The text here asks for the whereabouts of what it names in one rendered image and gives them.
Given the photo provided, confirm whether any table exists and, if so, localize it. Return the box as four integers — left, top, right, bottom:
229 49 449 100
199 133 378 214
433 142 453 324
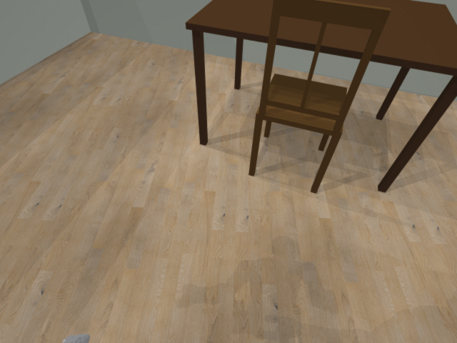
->
186 0 457 193

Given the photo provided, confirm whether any chair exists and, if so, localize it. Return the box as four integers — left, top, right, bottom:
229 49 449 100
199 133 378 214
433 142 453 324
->
248 0 391 194

